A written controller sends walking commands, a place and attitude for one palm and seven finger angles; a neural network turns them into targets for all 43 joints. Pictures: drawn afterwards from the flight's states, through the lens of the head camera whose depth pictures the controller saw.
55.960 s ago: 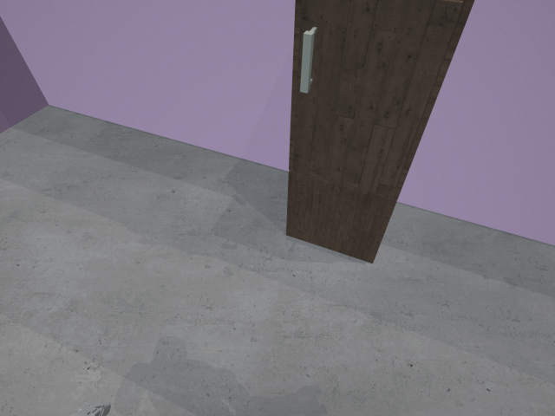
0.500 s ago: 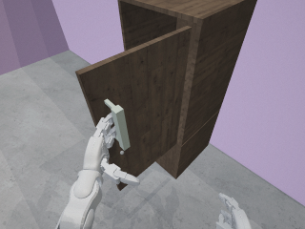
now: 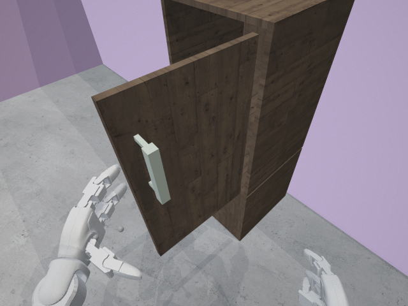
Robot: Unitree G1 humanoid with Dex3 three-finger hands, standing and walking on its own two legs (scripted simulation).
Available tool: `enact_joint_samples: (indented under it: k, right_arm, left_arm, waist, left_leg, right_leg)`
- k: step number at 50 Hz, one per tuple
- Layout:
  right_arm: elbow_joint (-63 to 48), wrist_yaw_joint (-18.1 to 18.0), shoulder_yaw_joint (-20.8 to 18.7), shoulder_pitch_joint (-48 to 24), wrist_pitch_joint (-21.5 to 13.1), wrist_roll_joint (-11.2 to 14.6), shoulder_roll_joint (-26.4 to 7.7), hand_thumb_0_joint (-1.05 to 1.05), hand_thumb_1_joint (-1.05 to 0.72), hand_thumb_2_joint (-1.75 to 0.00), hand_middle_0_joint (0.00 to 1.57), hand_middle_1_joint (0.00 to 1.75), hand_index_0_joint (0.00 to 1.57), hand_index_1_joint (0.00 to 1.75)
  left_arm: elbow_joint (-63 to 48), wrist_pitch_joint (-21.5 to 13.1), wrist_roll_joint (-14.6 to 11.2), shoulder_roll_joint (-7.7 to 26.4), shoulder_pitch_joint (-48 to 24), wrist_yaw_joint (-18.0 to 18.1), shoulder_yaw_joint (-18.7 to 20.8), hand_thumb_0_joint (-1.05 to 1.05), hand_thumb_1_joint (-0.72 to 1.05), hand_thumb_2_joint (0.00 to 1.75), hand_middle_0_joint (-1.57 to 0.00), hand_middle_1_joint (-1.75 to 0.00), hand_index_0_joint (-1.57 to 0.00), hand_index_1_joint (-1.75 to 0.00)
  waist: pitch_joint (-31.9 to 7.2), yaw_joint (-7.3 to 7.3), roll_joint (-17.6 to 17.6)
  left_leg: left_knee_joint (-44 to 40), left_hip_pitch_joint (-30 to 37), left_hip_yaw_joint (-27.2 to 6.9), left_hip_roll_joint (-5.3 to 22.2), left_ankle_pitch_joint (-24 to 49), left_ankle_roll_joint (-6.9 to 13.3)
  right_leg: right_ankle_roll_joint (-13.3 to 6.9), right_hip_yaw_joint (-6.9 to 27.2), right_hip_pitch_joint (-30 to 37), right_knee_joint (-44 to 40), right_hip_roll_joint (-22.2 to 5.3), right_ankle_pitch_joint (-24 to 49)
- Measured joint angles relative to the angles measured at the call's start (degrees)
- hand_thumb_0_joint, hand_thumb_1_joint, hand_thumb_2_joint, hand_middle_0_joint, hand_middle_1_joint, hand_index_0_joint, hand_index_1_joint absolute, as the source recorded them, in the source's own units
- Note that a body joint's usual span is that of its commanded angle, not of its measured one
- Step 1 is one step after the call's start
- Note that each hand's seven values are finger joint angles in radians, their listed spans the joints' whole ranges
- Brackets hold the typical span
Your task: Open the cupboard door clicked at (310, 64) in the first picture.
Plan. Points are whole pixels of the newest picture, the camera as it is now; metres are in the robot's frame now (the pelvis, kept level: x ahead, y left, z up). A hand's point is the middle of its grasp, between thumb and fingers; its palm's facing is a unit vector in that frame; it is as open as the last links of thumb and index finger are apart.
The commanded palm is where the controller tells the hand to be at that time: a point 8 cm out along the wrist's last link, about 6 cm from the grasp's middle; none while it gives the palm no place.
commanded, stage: slide the hand sideways off the handle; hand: left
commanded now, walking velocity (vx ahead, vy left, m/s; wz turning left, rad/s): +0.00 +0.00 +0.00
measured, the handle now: (152, 170) +0.35 +0.14 +0.10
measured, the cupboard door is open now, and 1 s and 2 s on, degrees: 87 87 87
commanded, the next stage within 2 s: draw the hand back to the body in 0.22 s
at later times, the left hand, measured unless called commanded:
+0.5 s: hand (98, 238) +0.20 +0.19 +0.11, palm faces +0.01 -1.00 -0.07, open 16.3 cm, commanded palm +0.17 +0.25 +0.12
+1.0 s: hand (57, 230) +0.19 +0.24 +0.14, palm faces +0.28 -0.91 -0.30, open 15.1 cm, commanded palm +0.15 +0.29 +0.15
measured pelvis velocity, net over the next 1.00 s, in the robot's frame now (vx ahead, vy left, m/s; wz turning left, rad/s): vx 0.00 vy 0.02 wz -0.01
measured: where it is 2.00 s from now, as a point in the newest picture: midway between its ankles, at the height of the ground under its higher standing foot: outside the picture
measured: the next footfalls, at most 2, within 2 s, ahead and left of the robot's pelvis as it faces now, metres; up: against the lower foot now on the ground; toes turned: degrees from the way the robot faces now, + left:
none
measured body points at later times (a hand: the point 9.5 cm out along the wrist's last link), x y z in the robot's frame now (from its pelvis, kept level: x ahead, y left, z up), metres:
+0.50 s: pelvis +0.00 +0.01 -0.01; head -0.01 +0.00 +0.44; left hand +0.19 +0.24 +0.11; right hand +0.19 -0.20 -0.07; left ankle +0.01 +0.14 -0.72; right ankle +0.00 -0.09 -0.72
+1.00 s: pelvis +0.00 +0.02 +0.01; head -0.02 +0.01 +0.46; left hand +0.17 +0.29 +0.15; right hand +0.19 -0.19 -0.05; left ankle +0.01 +0.14 -0.72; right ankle +0.00 -0.09 -0.72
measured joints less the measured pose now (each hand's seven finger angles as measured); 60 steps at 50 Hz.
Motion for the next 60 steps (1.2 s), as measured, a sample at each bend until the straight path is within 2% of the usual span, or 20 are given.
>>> enact_joint_samples:
  k: [11,17,21,28,34,42,43,46,49,53,60]
  right_arm:
    - [-0.1,-0.4,-0.4,1.3,-2.2,0.4,-0.5,0.02,-0.9,-0.9,0.2,0.3,0.2,0.3]
    - [0.1,-0.8,-0.2,1.0,-3.5,0.6,-0.6,0.02,-0.9,-0.9,0.2,0.3,0.2,0.3]
    - [0.2,-0.9,0.2,0.7,-3.8,0.6,-0.1,0.02,-0.9,-0.9,0.2,0.3,0.2,0.3]
    - [0.1,-0.9,0.9,1.1,-3.7,1.0,0.6,0.02,-0.9,-0.9,0.2,0.3,0.2,0.3]
    - [0.5,-1.2,1.3,1.2,-4.1,1.2,0.3,0.02,-0.9,-0.9,0.2,0.3,0.2,0.3]
    - [1.1,-1.5,1.3,0.8,-5.1,1.4,-0.3,0.02,-0.9,-0.9,0.2,0.3,0.2,0.3]
    - [1.3,-1.7,1.2,0.6,-5.0,1.1,-0.1,0.02,-0.9,-0.9,0.2,0.3,0.2,0.3]
    - [1.9,-2.4,1.2,-0.2,-4.0,-0.1,0.5,0.02,-0.9,-0.9,0.2,0.3,0.2,0.3]
    - [2.2,-2.3,1.1,-0.6,-2.9,-0.8,0.8,0.02,-0.9,-0.9,0.2,0.3,0.2,0.3]
    - [3.2,-2.1,0.9,-0.8,-1.6,-1.4,0.9,0.02,-0.9,-0.9,0.2,0.3,0.2,0.3]
    - [5.1,-1.7,0.4,-1.1,0.4,-1.8,1.0,0.02,-0.9,-0.9,0.2,0.3,0.2,0.3]
  left_arm:
    - [-3.7,-1.9,-2.3,1.3,6.5,-3.4,2.8,-0.01,-0.5,0.3,-0.15,-0.3,-0.15,-0.31]
    - [-4.3,-2.3,-2.5,1.1,6.0,-3.9,2.0,-0.01,-0.5,0.3,-0.15,-0.3,-0.15,-0.3]
    - [-4.8,-1.2,-1.9,1.4,4.7,-3.4,1.5,-0.01,-0.5,0.3,-0.15,-0.3,-0.15,-0.3]
    - [-6.9,1.5,-2.8,2.5,4.8,-3.0,3.8,-0.01,-0.5,0.3,-0.15,-0.3,-0.15,-0.3]
    - [-8.1,4.1,-3.6,3.2,5.3,-3.8,5.5,-0.01,-0.5,0.3,-0.15,-0.3,-0.15,-0.3]
    - [-10.0,5.9,-4.2,3.8,5.7,-4.9,6.8,-0.01,-0.47,0.31,-0.15,-0.3,-0.15,-0.3]
    - [-10.3,6.0,-2.1,4.4,5.6,-3.1,6.6,-0.01,-0.46,0.32,-0.15,-0.3,-0.16,-0.3]
    - [-11.7,5.6,3.8,5.6,6.2,5.4,5.9,-0.01,-0.4,0.34,-0.16,-0.3,-0.16,-0.31]
    - [-12.6,5.0,7.4,5.4,7.4,11.2,5.7,-0.01,-0.32,0.38,-0.16,-0.3,-0.16,-0.31]
    - [-12.8,4.1,9.8,5.5,8.5,14.8,5.6,-0.01,-0.19,0.43,-0.16,-0.3,-0.17,-0.31]
    - [-12.0,3.1,11.1,6.4,8.4,16.7,7.3,0.0,0.04,0.53,-0.17,-0.3,-0.18,-0.31]
  waist:
    - [-0.5,0.49,0.2]
    - [-0.3,0.63,0.4]
    - [-0.2,0.55,0.1]
    - [-0.6,0.39,0.3]
    - [-0.7,0.77,0.5]
    - [-0.2,1.49,0.6]
    - [0.1,1.8,0.5]
    - [1.3,1.88,0.2]
    - [2.5,1.78,0.1]
    - [3.6,1.98,0.1]
    - [4.6,2.29,0.0]
  left_leg:
    - [2.7,-2.2,-0.4,-0.3,-1.4,0.3]
    - [4.4,-3.5,-0.8,-0.6,-1.9,0.7]
    - [4.6,-3.7,-0.6,-0.7,-1.9,0.9]
    - [3.4,-1.9,-0.1,-0.7,-1.5,1.2]
    - [2.1,-0.4,0.0,-0.8,-1.1,1.5]
    - [0.5,1.7,-0.2,-1.0,-0.3,1.7]
    - [0.0,2.3,-0.1,-0.9,-0.2,1.7]
    - [-2.5,4.7,0.2,-0.6,0.8,1.5]
    - [-5.4,7.2,0.7,-0.6,2.1,1.6]
    - [-9.1,10.2,1.3,-0.8,3.5,1.8]
    - [-13.6,14.3,2.1,-1.2,5.0,2.0]
  right_leg:
    - [0.3,-0.4,-1.7,2.0,-0.3,-1.2]
    - [0.7,-0.7,-2.5,3.0,-0.6,-1.4]
    - [0.9,-0.5,-2.7,3.2,-0.7,-1.3]
    - [1.2,0.0,-1.0,1.6,-0.7,-0.6]
    - [1.5,0.0,0.8,0.0,-0.7,0.1]
    - [1.7,-0.2,3.1,-2.0,-0.9,0.9]
    - [1.7,-0.1,3.6,-2.5,-0.8,1.1]
    - [1.7,0.3,6.0,-5.3,-0.4,2.4]
    - [1.6,0.7,8.4,-8.3,-0.3,3.9]
    - [1.8,1.3,11.0,-11.5,-0.5,5.3]
    - [2.1,2.0,14.5,-15.3,-0.7,6.6]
